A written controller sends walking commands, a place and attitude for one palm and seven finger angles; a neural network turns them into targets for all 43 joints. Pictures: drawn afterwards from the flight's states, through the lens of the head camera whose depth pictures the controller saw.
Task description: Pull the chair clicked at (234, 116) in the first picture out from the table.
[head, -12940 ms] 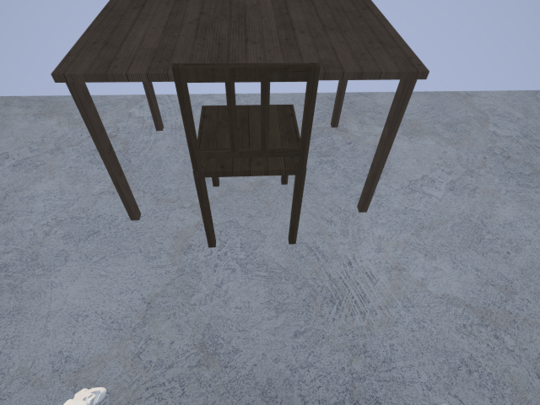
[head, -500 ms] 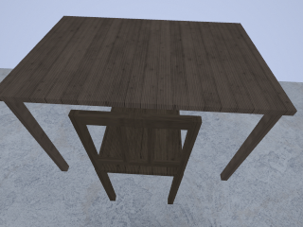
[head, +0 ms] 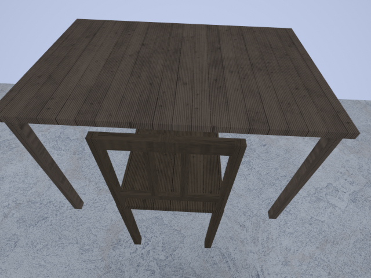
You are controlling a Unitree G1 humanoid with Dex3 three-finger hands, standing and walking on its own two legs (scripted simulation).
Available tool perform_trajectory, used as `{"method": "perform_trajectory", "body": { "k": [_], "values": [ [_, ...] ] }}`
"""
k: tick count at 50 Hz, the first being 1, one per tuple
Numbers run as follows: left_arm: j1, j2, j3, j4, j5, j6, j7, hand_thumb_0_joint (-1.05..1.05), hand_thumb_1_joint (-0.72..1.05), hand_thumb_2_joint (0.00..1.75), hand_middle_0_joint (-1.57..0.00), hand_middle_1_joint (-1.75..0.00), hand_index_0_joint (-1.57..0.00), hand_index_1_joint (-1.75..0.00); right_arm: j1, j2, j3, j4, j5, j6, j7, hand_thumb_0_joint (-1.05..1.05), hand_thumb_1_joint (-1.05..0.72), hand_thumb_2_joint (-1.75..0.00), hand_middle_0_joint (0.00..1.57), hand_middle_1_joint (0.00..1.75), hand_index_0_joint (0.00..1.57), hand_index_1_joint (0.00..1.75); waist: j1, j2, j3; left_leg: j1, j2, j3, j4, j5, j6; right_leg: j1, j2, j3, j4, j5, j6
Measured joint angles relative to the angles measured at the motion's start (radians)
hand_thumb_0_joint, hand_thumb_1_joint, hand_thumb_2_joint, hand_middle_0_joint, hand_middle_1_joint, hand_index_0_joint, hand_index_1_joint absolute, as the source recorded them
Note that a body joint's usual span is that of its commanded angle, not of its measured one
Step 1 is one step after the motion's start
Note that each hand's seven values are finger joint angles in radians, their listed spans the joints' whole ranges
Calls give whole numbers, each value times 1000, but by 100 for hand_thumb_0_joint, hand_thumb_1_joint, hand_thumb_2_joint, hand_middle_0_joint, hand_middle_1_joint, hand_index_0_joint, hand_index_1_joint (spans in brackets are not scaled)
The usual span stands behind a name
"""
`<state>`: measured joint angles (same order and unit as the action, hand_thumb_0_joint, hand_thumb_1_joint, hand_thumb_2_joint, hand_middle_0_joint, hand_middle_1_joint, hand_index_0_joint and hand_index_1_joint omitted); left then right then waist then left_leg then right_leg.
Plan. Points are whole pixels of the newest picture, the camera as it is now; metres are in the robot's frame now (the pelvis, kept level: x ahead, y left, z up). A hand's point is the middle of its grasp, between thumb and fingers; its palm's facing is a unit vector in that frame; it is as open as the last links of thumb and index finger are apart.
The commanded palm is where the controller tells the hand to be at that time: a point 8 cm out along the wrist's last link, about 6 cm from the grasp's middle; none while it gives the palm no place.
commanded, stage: shuffle to correct the standing spot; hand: left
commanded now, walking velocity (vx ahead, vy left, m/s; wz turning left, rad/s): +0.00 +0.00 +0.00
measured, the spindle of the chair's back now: (152, 173) +0.42 +0.13 -0.10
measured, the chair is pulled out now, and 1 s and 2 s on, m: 0.00 0.00 0.00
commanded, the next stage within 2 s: come to a stop and stand still in 0.42 s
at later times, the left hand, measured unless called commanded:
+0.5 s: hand out of the picture -0.01 +0.13 -0.18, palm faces +0.02 -0.98 -0.21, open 7.3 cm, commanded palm none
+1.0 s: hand out of the picture -0.02 +0.10 -0.18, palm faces +0.07 -0.97 -0.24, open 7.3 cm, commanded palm none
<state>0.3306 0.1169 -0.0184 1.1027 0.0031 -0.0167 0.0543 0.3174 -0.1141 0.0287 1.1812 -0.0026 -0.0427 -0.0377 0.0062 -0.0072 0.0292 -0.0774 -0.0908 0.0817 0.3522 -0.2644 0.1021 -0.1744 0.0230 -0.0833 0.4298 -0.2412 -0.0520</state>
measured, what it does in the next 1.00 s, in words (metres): steps on the spot: right foot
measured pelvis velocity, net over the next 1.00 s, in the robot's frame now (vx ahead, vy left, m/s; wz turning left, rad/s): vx -0.02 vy -0.08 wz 0.02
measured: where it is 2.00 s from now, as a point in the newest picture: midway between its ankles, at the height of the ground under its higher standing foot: outside the picture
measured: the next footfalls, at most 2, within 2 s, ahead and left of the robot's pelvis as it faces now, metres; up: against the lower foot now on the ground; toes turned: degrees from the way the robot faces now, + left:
right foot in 0.52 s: +0.03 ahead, -0.18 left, +0.00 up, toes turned -1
left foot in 1.06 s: +0.03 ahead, +0.04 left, +0.00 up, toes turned +4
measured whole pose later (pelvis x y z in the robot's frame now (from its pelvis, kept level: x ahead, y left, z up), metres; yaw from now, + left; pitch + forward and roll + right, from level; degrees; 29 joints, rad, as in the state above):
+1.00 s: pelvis -0.02 -0.08 +0.00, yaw +1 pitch -1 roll +1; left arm 0.29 0.18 0.02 1.01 0.03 0.01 0.05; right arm 0.19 -0.17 -0.03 1.06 0.00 0.04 -0.01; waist 0.04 -0.03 0.08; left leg -0.33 0.00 0.04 0.71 -0.39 -0.02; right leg -0.23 -0.02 -0.06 0.50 -0.25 -0.03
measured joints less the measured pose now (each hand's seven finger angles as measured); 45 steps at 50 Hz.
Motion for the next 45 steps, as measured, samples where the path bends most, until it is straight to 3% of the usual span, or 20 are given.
{"method": "perform_trajectory", "body": {
  "k": [12,17,21,24,26,28,32,35,38,42,45],
  "values": [
    [1,4,8,-11,5,28,-7,1,91,90,-20,-30,-20,-30,-8,14,-11,-2,-1,5,-11,0,-90,-90,20,30,20,30,-4,-20,-5,-15,-3,12,5,3,-1,-31,-4,11,34,-7,2],
    [-5,6,24,-28,17,58,-14,1,91,90,-20,-30,-20,-30,-13,8,-28,-5,-7,17,-23,0,-90,-90,20,30,20,30,-6,-23,-3,-42,-6,19,32,-6,-2,-111,-24,46,206,-136,24],
    [-16,13,41,-46,22,71,-16,1,91,90,-20,-30,-20,-30,-26,-3,-42,-5,-12,28,-23,0,-90,-90,21,30,20,30,-7,-3,5,-70,26,12,71,-22,-18,-161,-45,63,321,-191,38],
    [-23,27,51,-60,20,68,-17,1,91,90,-20,-30,-20,-30,-41,-8,-51,-11,-14,35,-18,0,-90,-90,21,30,20,30,-5,2,16,-90,60,7,115,-43,-43,-141,-62,65,243,-133,40],
    [-21,44,56,-69,20,62,-18,0,91,90,-20,-30,-20,-30,-51,-7,-56,-20,-13,41,-14,0,-90,-90,21,30,20,30,-6,-14,19,-111,74,10,162,-68,-64,-113,-70,84,159,-21,41],
    [-29,56,59,-65,21,63,-16,0,91,90,-20,-30,-20,-30,-66,-10,-62,-28,-11,46,-12,0,-90,-90,21,30,20,30,-8,-22,25,-128,95,9,201,-90,-85,-113,-53,84,160,-57,58],
    [-50,48,43,-51,17,43,-17,0,91,90,-20,-30,-20,-30,-79,-32,-62,-42,-7,44,-6,0,-90,-90,20,30,20,30,-21,-6,28,-128,125,-19,195,-82,-118,-105,-25,53,153,-71,30],
    [-55,36,29,-41,16,20,-11,1,92,90,-20,-30,-20,-30,-75,-48,-57,-43,-3,43,2,0,-91,-90,20,30,20,30,-18,8,17,-113,133,-36,166,-69,-119,-83,-15,36,122,-61,14],
    [-56,33,26,-49,16,8,-9,1,93,90,-20,-30,-21,-30,-74,-58,-53,-45,2,51,6,0,-91,-90,20,30,20,30,-2,20,13,-122,129,-49,191,-110,-111,-64,-7,24,87,-46,7],
    [-56,35,30,-74,22,-2,1,1,93,90,-21,-30,-21,-30,-94,-61,-52,-60,3,71,7,0,-91,-90,20,30,19,30,28,5,28,-199,97,-49,351,-195,-115,-53,-18,27,49,-17,-1],
    [-50,42,31,-87,25,4,1,1,92,90,-21,-30,-21,-30,-114,-62,-58,-85,4,79,15,0,-91,-90,20,30,19,30,35,-7,43,-253,84,-50,439,-195,-124,-51,-29,29,40,-4,1]
  ]
}}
